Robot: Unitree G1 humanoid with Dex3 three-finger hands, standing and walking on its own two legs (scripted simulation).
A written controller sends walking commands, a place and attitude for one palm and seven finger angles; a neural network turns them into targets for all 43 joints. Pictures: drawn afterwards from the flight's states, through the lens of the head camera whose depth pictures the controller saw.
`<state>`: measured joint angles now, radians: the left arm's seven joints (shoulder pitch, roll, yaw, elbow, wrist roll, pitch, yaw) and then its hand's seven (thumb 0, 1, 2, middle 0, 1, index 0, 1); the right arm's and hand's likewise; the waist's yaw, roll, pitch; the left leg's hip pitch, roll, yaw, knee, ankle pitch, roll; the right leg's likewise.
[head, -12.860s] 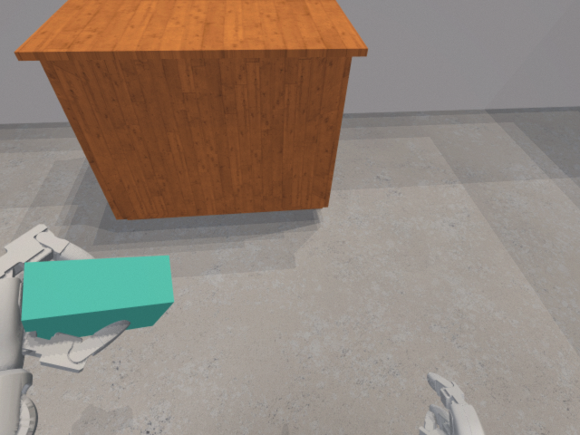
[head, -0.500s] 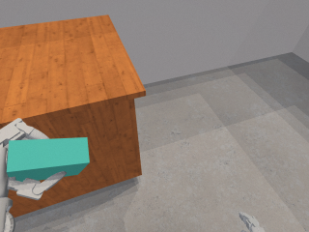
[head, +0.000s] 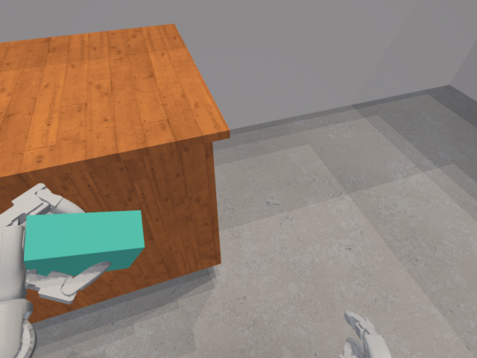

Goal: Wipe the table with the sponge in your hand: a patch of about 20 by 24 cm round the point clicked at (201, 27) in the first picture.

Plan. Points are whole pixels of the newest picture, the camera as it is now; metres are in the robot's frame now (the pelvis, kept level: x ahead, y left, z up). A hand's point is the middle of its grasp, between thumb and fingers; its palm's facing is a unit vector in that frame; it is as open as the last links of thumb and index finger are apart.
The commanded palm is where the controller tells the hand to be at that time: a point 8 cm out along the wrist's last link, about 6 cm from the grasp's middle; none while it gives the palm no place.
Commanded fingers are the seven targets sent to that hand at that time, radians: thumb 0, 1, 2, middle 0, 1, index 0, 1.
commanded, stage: look again from close up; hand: left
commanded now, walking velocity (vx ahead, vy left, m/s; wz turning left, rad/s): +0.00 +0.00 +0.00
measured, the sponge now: (103, 244) +0.23 +0.21 +0.13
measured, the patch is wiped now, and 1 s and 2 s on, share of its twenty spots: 0.00 0.00 0.00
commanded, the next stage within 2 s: shuffle to correct the standing spot in 0.34 s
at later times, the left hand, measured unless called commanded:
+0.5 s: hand (56, 222) +0.26 +0.28 +0.13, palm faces +0.30 -0.87 -0.40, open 9.5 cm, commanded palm +0.20 +0.32 +0.18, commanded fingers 0.00 0.10 1.30 -1.20 -1.60 -1.20 -1.60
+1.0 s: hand (15, 182) +0.29 +0.34 +0.17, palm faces +0.39 -0.83 -0.39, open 9.4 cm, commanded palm +0.25 +0.38 +0.18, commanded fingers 0.00 0.10 1.30 -1.20 -1.60 -1.20 -1.60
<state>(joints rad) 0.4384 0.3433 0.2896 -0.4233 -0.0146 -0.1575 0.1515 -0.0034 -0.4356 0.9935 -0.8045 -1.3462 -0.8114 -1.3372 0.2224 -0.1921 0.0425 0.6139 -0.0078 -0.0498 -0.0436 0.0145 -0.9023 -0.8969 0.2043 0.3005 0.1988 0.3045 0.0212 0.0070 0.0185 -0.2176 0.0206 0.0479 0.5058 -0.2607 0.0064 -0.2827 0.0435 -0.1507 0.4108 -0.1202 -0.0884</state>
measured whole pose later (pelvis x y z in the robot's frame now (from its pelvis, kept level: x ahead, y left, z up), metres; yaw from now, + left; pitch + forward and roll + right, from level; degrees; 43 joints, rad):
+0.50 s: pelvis +0.03 +0.04 +0.00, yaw -2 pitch -1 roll +0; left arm 0.40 0.39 0.31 -0.37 0.00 -0.23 0.07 0.00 -0.44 1.00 -0.81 -1.35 -0.82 -1.34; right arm 0.27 -0.19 0.05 0.57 0.00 -0.17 -0.01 0.02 -0.90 -0.90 0.20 0.30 0.20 0.30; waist 0.04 -0.06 0.05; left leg -0.15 -0.05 0.07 0.45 -0.29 0.07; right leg -0.27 0.01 -0.07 0.46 -0.17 -0.04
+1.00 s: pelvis +0.09 +0.10 -0.02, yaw +0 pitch -1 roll -1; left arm 0.45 0.40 0.41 -0.65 -0.04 -0.26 0.10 0.00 -0.44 1.00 -0.81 -1.35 -0.82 -1.34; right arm 0.19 -0.21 0.01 0.56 -0.01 -0.06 0.06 0.02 -0.90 -0.90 0.20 0.30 0.20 0.30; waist 0.05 -0.07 0.12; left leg -0.54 0.00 -0.07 1.20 -0.46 0.01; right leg -0.29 -0.06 -0.11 0.66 -0.35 0.01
